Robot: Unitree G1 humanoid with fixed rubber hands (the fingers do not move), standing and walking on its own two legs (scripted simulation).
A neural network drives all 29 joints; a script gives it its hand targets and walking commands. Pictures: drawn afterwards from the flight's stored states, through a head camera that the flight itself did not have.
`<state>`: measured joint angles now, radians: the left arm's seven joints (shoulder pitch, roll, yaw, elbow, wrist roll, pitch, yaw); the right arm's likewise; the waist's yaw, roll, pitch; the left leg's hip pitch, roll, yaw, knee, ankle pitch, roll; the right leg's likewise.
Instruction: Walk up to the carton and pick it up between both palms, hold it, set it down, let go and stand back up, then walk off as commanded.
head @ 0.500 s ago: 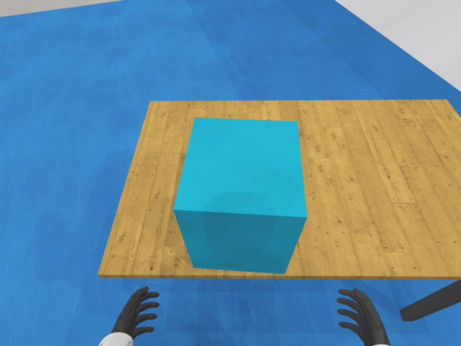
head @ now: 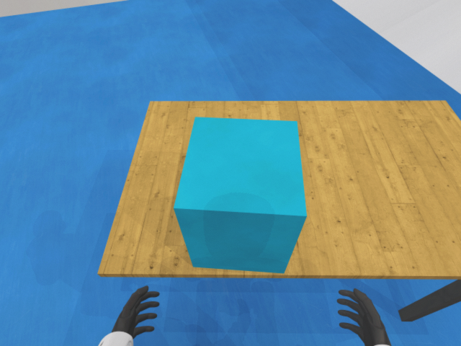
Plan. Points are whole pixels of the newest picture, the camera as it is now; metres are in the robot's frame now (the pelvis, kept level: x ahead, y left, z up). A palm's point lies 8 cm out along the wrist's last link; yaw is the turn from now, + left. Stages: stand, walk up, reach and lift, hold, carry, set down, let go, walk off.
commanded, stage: let go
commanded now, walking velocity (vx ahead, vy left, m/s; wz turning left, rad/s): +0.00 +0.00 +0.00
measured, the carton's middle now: (241, 198) +0.40 +0.02 -0.02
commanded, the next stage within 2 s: stand in 0.10 s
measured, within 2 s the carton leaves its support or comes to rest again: neither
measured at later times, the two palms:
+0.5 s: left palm out of the picture +0.09 +0.29 -0.11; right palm out of the picture +0.10 -0.27 -0.10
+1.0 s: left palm out of the picture +0.07 +0.30 -0.11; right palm out of the picture +0.09 -0.26 -0.11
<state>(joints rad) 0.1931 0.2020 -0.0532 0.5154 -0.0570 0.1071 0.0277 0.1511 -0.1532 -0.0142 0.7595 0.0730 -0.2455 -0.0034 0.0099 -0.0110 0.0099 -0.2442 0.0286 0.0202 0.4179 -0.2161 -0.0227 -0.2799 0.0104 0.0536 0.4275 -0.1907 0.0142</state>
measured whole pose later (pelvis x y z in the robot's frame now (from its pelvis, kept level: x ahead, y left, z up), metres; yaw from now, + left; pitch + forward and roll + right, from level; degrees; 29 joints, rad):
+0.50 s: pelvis +0.00 +0.01 -0.01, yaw +0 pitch -1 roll +0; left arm 0.26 0.35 -0.05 0.74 -0.02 -0.01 0.01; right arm 0.24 -0.31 -0.01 0.77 0.07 -0.03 0.00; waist 0.01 -0.01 0.01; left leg -0.24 0.03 0.02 0.58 -0.31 -0.01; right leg -0.26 0.01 0.05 0.55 -0.26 0.01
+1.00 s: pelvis -0.02 +0.01 -0.01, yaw +0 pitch -3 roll -1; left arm 0.25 0.36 -0.05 0.85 -0.02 -0.02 0.00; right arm 0.24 -0.31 -0.01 0.79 0.07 -0.03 0.00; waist 0.01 0.01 0.01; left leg -0.24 0.03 0.02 0.58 -0.29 -0.01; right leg -0.26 0.01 0.05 0.55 -0.25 0.01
